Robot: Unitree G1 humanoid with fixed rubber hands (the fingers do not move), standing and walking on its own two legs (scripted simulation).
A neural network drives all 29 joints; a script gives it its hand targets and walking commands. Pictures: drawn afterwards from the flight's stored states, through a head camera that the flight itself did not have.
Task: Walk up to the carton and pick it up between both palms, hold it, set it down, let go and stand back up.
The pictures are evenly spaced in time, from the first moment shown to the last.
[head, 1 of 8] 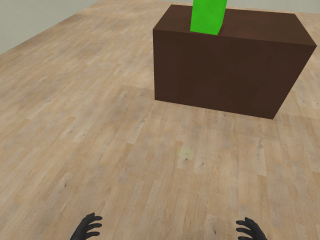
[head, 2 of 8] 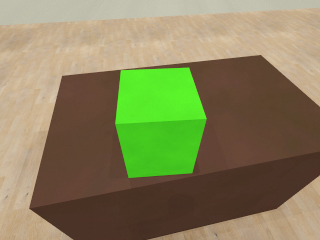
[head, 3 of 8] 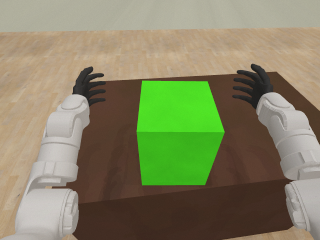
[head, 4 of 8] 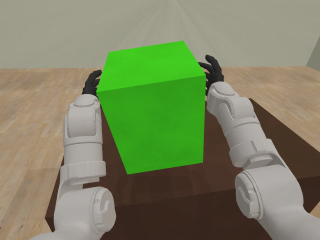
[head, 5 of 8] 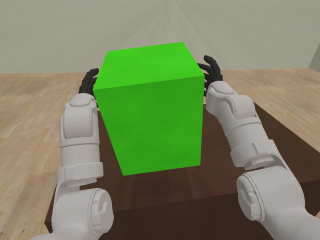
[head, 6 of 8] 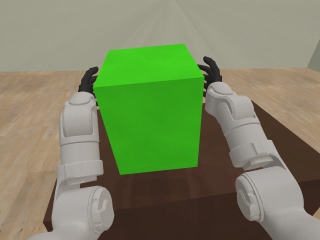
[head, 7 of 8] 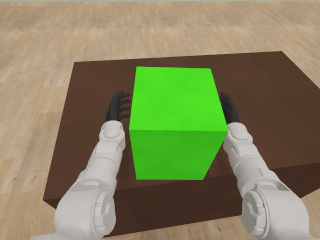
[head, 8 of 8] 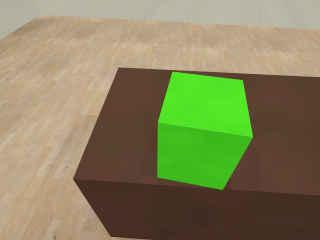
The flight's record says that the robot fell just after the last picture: no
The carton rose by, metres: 0.24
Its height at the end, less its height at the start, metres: +0.00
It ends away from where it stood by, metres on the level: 0.02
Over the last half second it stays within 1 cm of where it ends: yes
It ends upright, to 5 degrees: yes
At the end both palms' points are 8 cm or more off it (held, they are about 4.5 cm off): yes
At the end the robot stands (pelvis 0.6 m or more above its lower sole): yes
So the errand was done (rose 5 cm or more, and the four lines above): yes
